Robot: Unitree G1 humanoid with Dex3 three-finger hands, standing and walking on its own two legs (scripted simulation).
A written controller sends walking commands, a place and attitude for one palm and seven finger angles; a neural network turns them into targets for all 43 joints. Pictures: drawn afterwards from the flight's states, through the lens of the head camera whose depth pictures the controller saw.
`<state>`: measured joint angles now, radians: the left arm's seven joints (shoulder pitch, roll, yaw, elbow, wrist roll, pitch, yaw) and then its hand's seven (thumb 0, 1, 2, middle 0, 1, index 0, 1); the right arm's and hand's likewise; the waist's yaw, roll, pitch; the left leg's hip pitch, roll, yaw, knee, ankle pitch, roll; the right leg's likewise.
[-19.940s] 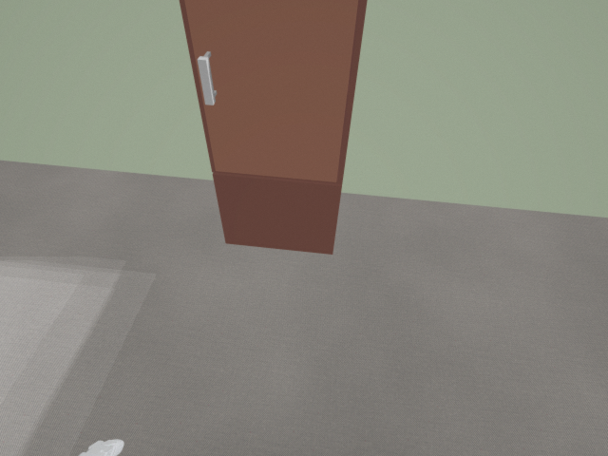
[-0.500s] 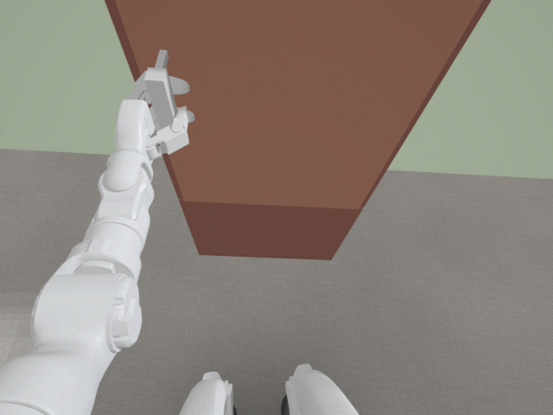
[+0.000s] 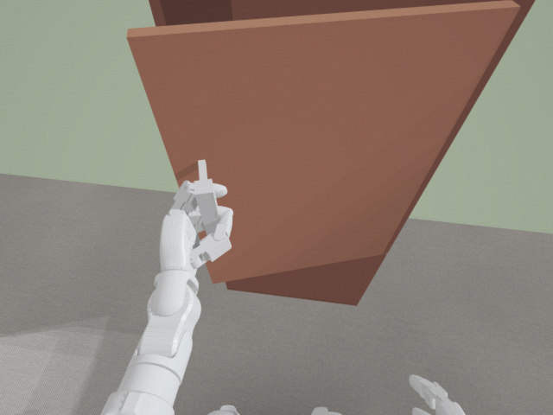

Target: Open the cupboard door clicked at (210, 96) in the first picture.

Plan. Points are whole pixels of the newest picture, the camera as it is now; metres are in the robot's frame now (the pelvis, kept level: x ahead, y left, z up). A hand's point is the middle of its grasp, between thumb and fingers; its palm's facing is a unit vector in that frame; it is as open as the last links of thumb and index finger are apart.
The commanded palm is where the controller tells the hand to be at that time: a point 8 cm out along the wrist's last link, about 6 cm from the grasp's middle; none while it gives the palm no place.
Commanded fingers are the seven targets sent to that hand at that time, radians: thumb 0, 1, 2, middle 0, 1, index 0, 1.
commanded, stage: pull the door open along its arc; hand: left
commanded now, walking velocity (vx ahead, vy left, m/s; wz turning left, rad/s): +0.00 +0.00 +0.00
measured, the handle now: (209, 202) +0.41 +0.11 +0.06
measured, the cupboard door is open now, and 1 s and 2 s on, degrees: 18 37 37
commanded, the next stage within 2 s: open thumb and fingers to let go in 0.46 s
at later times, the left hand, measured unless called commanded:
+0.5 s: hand (267, 314) +0.24 +0.02 +0.06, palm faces +0.17 -0.98 -0.01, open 6.3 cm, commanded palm +0.20 +0.07 +0.06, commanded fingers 0.00 0.90 0.90 -0.40 -1.35 -0.40 -1.35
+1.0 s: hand (249, 312) +0.25 +0.04 +0.06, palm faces +0.28 -0.96 +0.00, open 11.2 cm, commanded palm +0.21 +0.07 +0.06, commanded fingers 0.00 -0.50 0.30 -0.29 -1.15 -0.29 -1.15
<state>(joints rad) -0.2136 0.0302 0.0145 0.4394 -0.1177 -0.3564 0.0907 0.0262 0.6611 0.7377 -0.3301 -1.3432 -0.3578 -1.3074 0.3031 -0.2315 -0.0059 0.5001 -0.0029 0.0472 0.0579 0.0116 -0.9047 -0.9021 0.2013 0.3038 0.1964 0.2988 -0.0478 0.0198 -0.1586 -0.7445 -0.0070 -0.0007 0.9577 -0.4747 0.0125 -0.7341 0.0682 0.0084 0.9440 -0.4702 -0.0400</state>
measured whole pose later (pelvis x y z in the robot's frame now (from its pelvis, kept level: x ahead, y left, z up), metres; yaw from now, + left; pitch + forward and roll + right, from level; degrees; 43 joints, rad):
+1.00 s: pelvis -0.01 -0.03 +0.00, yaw +4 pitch +11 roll +1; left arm 0.25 -0.05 -0.31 0.03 0.07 -0.28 0.46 0.00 -0.08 0.48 -0.33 -1.25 -0.33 -1.24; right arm 0.22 -0.20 0.02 0.51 -0.05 -0.04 0.03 0.02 -0.90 -0.90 0.20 0.30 0.20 0.30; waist -0.02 0.04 -0.14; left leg -0.70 -0.03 -0.08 0.98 -0.47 -0.03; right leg -0.67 0.04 -0.07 0.99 -0.50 -0.08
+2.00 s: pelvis -0.02 +0.01 -0.02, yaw +2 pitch +11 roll -1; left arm 0.34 0.07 -0.34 -0.14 0.04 -0.26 0.07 -0.01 -0.50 0.30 -0.15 -0.31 -0.15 -0.30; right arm 0.27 -0.20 0.03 0.37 0.00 0.01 0.04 0.02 -0.90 -0.90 0.20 0.30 0.20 0.30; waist -0.02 0.02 -0.13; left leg -0.74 -0.05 -0.01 1.07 -0.51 0.03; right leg -0.72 0.03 -0.01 1.06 -0.53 -0.02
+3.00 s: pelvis -0.02 +0.01 -0.02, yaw +2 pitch +10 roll -2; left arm 0.60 0.25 -0.03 -0.40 -0.17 -0.21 -0.14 -0.01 -0.50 0.30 -0.15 -0.30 -0.16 -0.30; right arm 0.30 -0.21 0.03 0.35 0.05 -0.01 -0.04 0.02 -0.90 -0.90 0.20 0.30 0.20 0.30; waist -0.01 0.05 -0.17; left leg -0.74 -0.03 -0.04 1.09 -0.52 0.03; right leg -0.70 0.05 -0.04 1.04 -0.52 -0.03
